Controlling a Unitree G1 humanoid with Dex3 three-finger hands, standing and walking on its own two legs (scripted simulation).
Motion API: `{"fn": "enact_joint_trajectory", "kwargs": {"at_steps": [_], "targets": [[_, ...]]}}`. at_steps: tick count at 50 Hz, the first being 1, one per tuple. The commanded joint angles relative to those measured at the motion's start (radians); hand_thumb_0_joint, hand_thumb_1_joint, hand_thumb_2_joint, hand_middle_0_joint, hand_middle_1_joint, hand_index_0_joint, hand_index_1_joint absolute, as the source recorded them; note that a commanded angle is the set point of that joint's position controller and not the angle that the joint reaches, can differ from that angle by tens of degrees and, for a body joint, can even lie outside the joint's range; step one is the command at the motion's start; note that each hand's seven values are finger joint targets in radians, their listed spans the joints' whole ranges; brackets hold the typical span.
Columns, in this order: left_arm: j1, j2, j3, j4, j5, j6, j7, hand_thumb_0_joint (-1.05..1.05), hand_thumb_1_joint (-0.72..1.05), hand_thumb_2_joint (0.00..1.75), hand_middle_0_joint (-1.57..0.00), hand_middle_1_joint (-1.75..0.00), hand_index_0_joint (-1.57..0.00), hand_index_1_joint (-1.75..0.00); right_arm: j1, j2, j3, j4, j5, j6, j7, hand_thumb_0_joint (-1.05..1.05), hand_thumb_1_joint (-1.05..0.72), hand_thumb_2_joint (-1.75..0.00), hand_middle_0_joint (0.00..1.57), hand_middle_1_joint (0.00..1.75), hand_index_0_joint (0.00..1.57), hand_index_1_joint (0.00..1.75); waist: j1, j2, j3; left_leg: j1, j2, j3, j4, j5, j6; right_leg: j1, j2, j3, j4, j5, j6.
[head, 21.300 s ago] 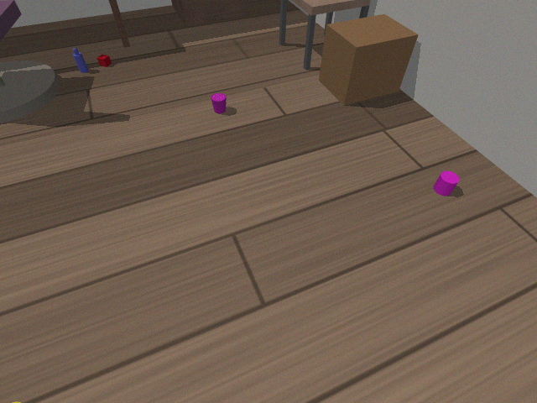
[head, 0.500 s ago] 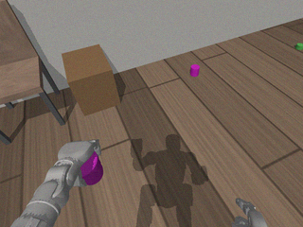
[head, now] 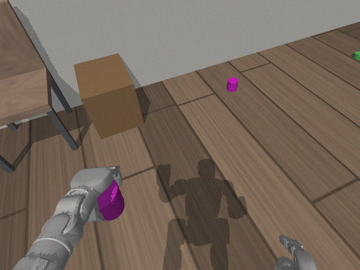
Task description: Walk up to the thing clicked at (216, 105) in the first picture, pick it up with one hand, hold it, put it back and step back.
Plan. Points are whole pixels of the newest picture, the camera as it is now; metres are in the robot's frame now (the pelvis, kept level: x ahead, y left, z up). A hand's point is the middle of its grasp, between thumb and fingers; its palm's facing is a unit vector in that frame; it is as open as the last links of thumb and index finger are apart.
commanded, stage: hold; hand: left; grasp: from above
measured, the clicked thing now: (105, 200) +0.31 +0.22 -0.07
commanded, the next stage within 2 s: crouch in 0.20 s
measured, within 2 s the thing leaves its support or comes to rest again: neither
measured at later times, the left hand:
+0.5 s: hand (99, 200) +0.29 +0.22 -0.04, palm faces -0.45 -0.06 -0.89, open 11.3 cm
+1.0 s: hand (116, 214) +0.34 +0.25 -0.26, palm faces -0.41 +0.04 -0.91, open 11.2 cm
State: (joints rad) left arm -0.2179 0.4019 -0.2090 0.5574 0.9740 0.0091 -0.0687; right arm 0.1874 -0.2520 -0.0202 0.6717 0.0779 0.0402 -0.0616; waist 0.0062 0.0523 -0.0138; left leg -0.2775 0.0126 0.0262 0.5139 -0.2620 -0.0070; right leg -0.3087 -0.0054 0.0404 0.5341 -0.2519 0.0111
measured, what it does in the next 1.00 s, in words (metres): lowers itself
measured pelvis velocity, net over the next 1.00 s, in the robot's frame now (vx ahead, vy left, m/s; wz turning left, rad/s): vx -0.05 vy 0.01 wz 0.02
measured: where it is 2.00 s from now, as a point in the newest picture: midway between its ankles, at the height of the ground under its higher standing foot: outside the picture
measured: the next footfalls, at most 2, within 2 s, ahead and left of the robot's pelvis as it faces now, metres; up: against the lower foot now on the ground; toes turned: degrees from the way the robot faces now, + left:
none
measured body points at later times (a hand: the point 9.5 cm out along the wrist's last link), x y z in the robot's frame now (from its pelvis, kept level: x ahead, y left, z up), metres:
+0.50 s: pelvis +0.01 +0.00 +0.00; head +0.02 -0.02 +0.45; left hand +0.31 +0.22 +0.01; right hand +0.15 -0.25 -0.11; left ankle +0.00 +0.12 -0.73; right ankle +0.02 -0.13 -0.73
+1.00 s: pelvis -0.05 +0.01 -0.15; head +0.09 +0.03 +0.27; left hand +0.36 +0.24 -0.21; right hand +0.02 -0.28 -0.27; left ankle +0.00 +0.13 -0.73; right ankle +0.02 -0.13 -0.73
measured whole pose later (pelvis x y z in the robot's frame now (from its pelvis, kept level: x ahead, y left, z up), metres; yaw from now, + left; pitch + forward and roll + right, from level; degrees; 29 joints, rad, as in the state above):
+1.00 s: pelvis -0.05 +0.01 -0.15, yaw +1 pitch +27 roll -2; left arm -0.64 0.44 -0.10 1.15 1.17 -0.06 0.34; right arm 0.24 -0.27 -0.07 0.72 -0.01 0.02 -0.02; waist -0.12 0.02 -0.18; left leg -1.36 0.01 -0.03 1.44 -0.55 0.00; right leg -1.35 0.00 0.00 1.40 -0.52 0.03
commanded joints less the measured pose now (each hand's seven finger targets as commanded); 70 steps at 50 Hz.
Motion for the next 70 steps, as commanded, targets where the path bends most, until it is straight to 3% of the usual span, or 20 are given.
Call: {"fn": "enact_joint_trajectory", "kwargs": {"at_steps": [1,4,7,8,10,14,15,19,27,36,38,41,43,46,47,52,54,61,66,70], "targets": [[-0.319,0.218,0.123,-0.184,0.004,-0.008,0.047,0.00,0.41,1.15,-0.74,-1.20,-0.78,-1.16,-0.082,-0.123,-0.046,-0.138,-0.003,-0.041,-0.007,0.00,-0.91,-0.90,0.20,0.30,0.20,0.30,0.007,-0.027,-0.249,0.118,-0.031,0.004,-0.060,0.218,0.020,0.070,0.036,-0.021,-0.084,0.175,-0.020],[-0.312,0.199,0.102,-0.205,-0.002,-0.007,0.045,0.00,0.42,1.15,-0.75,-1.18,-0.79,-1.14,-0.083,-0.125,-0.047,-0.138,-0.003,-0.039,-0.007,0.00,-0.91,-0.90,0.20,0.30,0.20,0.30,0.002,-0.036,-0.259,0.133,-0.033,0.006,-0.057,0.236,0.022,0.083,0.033,-0.021,-0.089,0.200,-0.017],[-0.307,0.217,0.123,-0.180,-0.001,0.000,0.046,0.00,0.42,1.15,-0.75,-1.19,-0.79,-1.15,-0.078,-0.122,-0.047,-0.134,-0.003,-0.033,-0.007,0.00,-0.91,-0.90,0.20,0.30,0.20,0.30,0.007,-0.048,-0.258,0.128,-0.033,0.007,-0.058,0.257,0.024,0.094,0.032,-0.023,-0.091,0.227,-0.013],[-0.300,0.188,0.097,-0.185,-0.003,0.003,0.044,0.00,0.42,1.15,-0.76,-1.18,-0.79,-1.15,-0.080,-0.119,-0.045,-0.138,-0.002,-0.030,-0.007,0.00,-0.91,-0.90,0.20,0.30,0.20,0.30,0.002,-0.055,-0.244,0.129,-0.035,0.009,-0.058,0.248,0.026,0.085,0.029,-0.021,-0.099,0.225,-0.011],[-0.297,0.190,0.095,-0.180,-0.002,0.006,0.043,0.00,0.42,1.12,-0.74,-1.18,-0.78,-1.13,-0.076,-0.124,-0.047,-0.139,0.001,-0.026,-0.007,0.00,-0.91,-0.90,0.20,0.30,0.20,0.30,-0.001,-0.062,-0.239,0.133,-0.033,0.010,-0.063,0.244,0.025,0.080,0.031,-0.022,-0.101,0.217,-0.012],[-0.266,0.207,0.115,-0.168,0.006,0.003,0.041,0.00,0.39,1.12,-0.72,-1.17,-0.76,-1.13,-0.079,-0.122,-0.048,-0.145,0.001,-0.019,-0.007,0.00,-0.91,-0.90,0.20,0.30,0.20,0.30,0.013,-0.048,-0.224,0.122,-0.031,0.005,-0.072,0.243,0.021,0.085,0.034,-0.028,-0.100,0.204,-0.019],[-0.272,0.195,0.104,-0.172,0.009,0.001,0.038,0.00,0.47,1.04,-0.74,-1.23,-0.82,-1.15,-0.079,-0.122,-0.047,-0.148,0.002,-0.018,-0.007,0.00,-0.93,-0.91,0.20,0.30,0.20,0.30,0.006,-0.046,-0.223,0.121,-0.033,0.009,-0.070,0.234,0.023,0.080,0.031,-0.025,-0.102,0.201,-0.019],[-0.292,0.192,0.107,-0.164,0.018,-0.010,0.052,0.00,0.22,1.09,-0.57,-1.18,-0.61,-1.14,-0.068,-0.123,-0.050,-0.144,0.000,-0.014,-0.008,0.00,-0.89,-0.90,0.20,0.30,0.20,0.30,-0.006,-0.054,-0.233,0.130,-0.032,0.009,-0.063,0.251,0.024,0.074,0.033,-0.023,-0.096,0.217,-0.018],[-0.292,0.140,0.095,0.024,0.071,-0.046,0.185,0.00,0.24,1.08,-0.59,-1.18,-0.63,-1.13,-0.034,-0.124,-0.058,-0.115,-0.018,0.001,0.006,0.00,-0.89,-0.90,0.20,0.30,0.20,0.30,-0.030,-0.083,-0.190,-0.004,-0.032,0.006,0.035,0.204,0.017,-0.054,0.030,-0.034,-0.011,0.173,-0.021],[-0.535,0.145,0.088,0.306,0.163,-0.077,0.355,0.00,0.25,1.08,-0.60,-1.22,-0.65,-1.16,0.063,-0.145,-0.089,-0.066,-0.061,-0.009,0.037,0.00,-0.90,-0.90,0.20,0.30,0.20,0.30,-0.088,-0.065,-0.368,-0.387,-0.034,-0.003,0.428,0.097,0.015,-0.408,0.029,-0.030,0.337,0.090,-0.025],[-0.573,0.192,0.118,0.329,0.185,-0.087,0.390,0.00,0.26,1.04,-0.60,-1.21,-0.65,-1.15,0.077,-0.152,-0.096,-0.070,-0.066,-0.011,0.040,0.00,-0.91,-0.90,0.20,0.30,0.20,0.30,-0.072,-0.039,-0.437,-0.486,-0.039,0.005,0.501,0.040,0.015,-0.465,0.026,-0.030,0.409,0.039,-0.028],[-0.686,0.199,0.121,0.353,0.198,-0.088,0.424,0.00,0.30,1.05,-0.61,-1.25,-0.67,-1.18,0.097,-0.163,-0.100,-0.062,-0.077,-0.020,0.043,0.00,-0.91,-0.90,0.20,0.30,0.20,0.30,-0.098,0.037,-0.529,-0.545,-0.031,-0.011,0.593,0.000,0.010,-0.624,0.033,-0.045,0.522,-0.014,-0.038],[-0.676,0.227,0.146,0.427,0.199,-0.080,0.441,0.00,0.36,1.07,-0.64,-1.26,-0.71,-1.19,0.110,-0.174,-0.102,-0.044,-0.084,-0.030,0.041,0.00,-0.90,-0.90,0.20,0.30,0.20,0.30,-0.098,0.042,-0.554,-0.633,-0.026,-0.025,0.663,-0.017,0.015,-0.718,0.034,-0.054,0.597,-0.035,-0.041],[-0.720,0.227,0.149,0.482,0.194,-0.069,0.456,0.00,0.33,1.10,-0.64,-1.24,-0.69,-1.18,0.125,-0.173,-0.104,-0.034,-0.093,-0.048,0.035,0.00,-0.90,-0.90,0.20,0.30,0.20,0.30,-0.117,0.026,-0.595,-0.781,-0.026,-0.038,0.744,-0.109,0.018,-0.805,0.033,-0.062,0.688,-0.100,-0.041],[-0.766,0.257,0.166,0.439,0.188,-0.069,0.460,0.00,0.31,1.11,-0.62,-1.25,-0.68,-1.19,0.130,-0.175,-0.107,-0.037,-0.096,-0.053,0.033,0.00,-0.90,-0.90,0.20,0.30,0.20,0.30,-0.107,0.042,-0.645,-0.802,-0.028,-0.037,0.769,-0.136,0.016,-0.824,0.030,-0.061,0.713,-0.123,-0.043],[-0.815,0.301,0.197,0.449,0.177,-0.057,0.446,0.00,0.34,1.10,-0.65,-1.22,-0.70,-1.16,0.145,-0.190,-0.114,-0.019,-0.108,-0.067,0.032,0.00,-0.90,-0.90,0.20,0.30,0.20,0.30,-0.127,0.074,-0.742,-0.886,-0.018,-0.064,0.868,-0.168,0.013,-0.955,0.030,-0.080,0.846,-0.161,-0.051],[-0.814,0.329,0.219,0.474,0.176,-0.062,0.438,0.00,0.35,1.11,-0.65,-1.23,-0.71,-1.17,0.142,-0.191,-0.112,-0.012,-0.111,-0.073,0.035,0.00,-0.90,-0.90,0.20,0.30,0.20,0.30,-0.126,0.079,-0.744,-0.940,-0.019,-0.069,0.908,-0.208,0.014,-1.008,0.030,-0.084,0.891,-0.201,-0.052],[-0.865,0.346,0.222,0.550,0.182,-0.121,0.414,0.00,0.39,1.12,-0.68,-1.24,-0.74,-1.18,0.157,-0.190,-0.094,0.001,-0.122,-0.097,0.060,0.00,-0.90,-0.90,0.20,0.30,0.20,0.30,-0.178,0.022,-0.713,-1.178,-0.034,-0.073,1.064,-0.361,0.033,-1.172,0.030,-0.091,1.001,-0.336,-0.049],[-0.919,0.414,0.259,0.520,0.221,-0.165,0.443,0.00,0.45,1.15,-0.72,-1.24,-0.78,-1.19,0.164,-0.204,-0.082,0.016,-0.134,-0.111,0.081,0.00,-0.90,-0.90,0.20,0.30,0.20,0.30,-0.171,0.119,-0.811,-1.165,-0.034,-0.079,1.148,-0.321,0.023,-1.272,0.025,-0.106,1.108,-0.300,-0.054],[-0.955,0.427,0.289,0.504,0.248,-0.175,0.480,0.00,0.46,1.16,-0.74,-1.23,-0.80,-1.17,0.198,-0.208,-0.073,0.045,-0.156,-0.117,0.106,0.00,-0.90,-0.90,0.20,0.30,0.20,0.30,-0.180,0.203,-0.888,-1.104,-0.028,-0.083,1.227,-0.142,0.014,-1.338,0.022,-0.121,1.201,-0.169,-0.057]]}}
